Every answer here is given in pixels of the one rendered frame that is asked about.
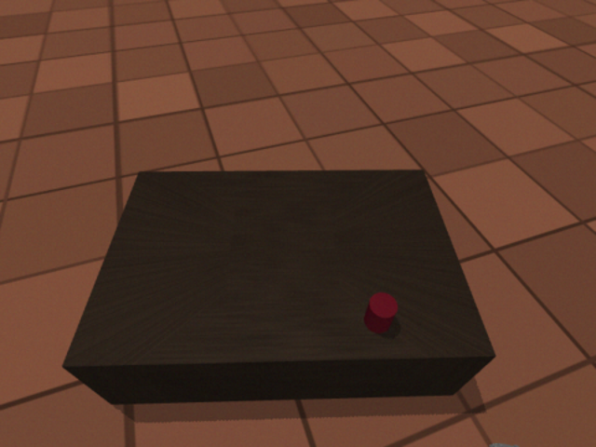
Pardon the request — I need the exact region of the can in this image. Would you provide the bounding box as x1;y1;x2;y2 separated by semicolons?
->
364;292;398;333

